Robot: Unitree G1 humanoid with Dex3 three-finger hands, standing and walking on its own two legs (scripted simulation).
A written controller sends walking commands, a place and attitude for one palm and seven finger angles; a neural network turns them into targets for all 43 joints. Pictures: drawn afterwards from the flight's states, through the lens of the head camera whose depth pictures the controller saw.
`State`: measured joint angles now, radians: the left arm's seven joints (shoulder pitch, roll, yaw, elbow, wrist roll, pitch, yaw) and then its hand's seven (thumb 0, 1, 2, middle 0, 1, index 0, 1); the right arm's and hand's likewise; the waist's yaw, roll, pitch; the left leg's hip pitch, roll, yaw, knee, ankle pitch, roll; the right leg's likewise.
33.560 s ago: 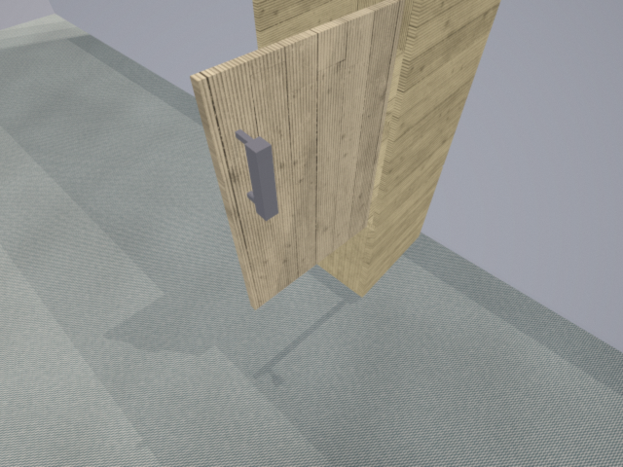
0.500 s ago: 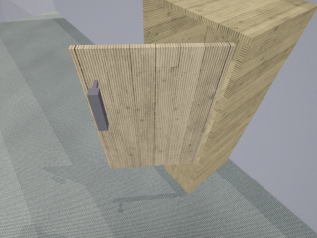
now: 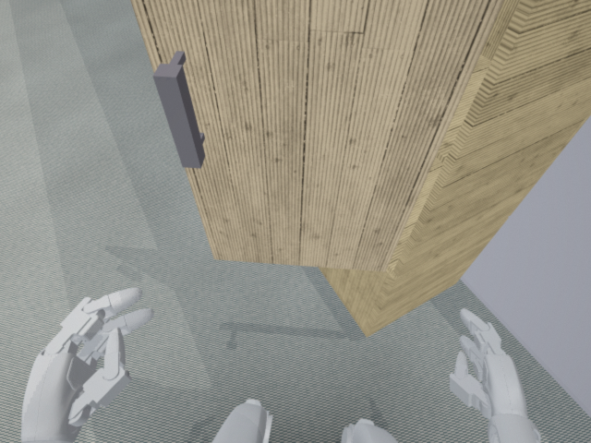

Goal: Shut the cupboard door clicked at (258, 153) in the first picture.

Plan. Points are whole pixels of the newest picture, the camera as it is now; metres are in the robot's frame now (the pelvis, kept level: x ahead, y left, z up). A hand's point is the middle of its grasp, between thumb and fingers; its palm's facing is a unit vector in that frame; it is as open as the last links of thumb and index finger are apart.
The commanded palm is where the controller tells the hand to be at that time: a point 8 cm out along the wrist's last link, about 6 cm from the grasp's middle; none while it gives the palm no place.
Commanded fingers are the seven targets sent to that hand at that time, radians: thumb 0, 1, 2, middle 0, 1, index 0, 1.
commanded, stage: raise the hand and make a fist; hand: left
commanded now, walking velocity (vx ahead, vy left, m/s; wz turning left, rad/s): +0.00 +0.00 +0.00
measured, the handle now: (186, 111) +0.48 +0.22 +0.18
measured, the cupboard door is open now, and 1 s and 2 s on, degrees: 56 56 56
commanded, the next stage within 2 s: bring the fist close to the handle in 1.40 s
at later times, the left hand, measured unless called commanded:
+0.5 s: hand (121, 308) +0.23 +0.22 +0.12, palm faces +0.05 -1.00 -0.03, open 3.5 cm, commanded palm +0.20 +0.27 +0.13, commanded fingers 0.00 0.90 0.90 -1.13 -1.32 -1.13 -1.32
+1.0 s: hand (103, 249) +0.26 +0.23 +0.17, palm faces +0.08 -1.00 -0.05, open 3.1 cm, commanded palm +0.23 +0.28 +0.18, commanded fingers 0.00 0.90 0.90 -1.30 -1.50 -1.30 -1.50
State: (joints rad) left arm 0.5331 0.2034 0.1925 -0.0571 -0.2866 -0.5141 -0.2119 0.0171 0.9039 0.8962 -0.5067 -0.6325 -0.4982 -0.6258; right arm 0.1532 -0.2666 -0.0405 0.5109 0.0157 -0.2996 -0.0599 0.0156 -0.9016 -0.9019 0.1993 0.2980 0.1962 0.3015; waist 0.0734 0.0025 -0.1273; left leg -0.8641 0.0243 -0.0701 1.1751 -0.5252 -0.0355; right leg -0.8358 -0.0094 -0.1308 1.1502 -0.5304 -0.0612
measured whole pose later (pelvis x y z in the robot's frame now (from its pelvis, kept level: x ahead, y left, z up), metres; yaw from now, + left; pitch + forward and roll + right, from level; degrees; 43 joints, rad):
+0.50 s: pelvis +0.02 +0.03 +0.04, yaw -1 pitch +9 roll -1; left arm 0.47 0.22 0.17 -0.16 -0.30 -0.33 -0.21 0.01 0.90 0.90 -0.96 -1.13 -0.96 -1.12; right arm 0.29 -0.25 -0.01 0.55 0.03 -0.23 -0.08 0.02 -0.90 -0.90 0.20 0.30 0.20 0.30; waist 0.03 0.03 -0.09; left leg -0.67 0.01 -0.02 0.97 -0.47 0.01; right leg -0.65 -0.02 -0.08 0.94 -0.45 -0.01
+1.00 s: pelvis +0.03 +0.04 +0.06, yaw -1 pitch +3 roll -1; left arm 0.31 0.24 0.18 -0.20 -0.27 -0.10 -0.16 0.01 0.90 0.90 -1.29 -1.49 -1.29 -1.48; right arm 0.26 -0.23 0.07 0.55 0.04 -0.24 -0.07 0.02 -0.90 -0.90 0.20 0.30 0.20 0.30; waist 0.05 0.05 -0.07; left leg -0.45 0.00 -0.01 0.80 -0.40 0.02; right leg -0.42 -0.02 -0.08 0.75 -0.38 0.00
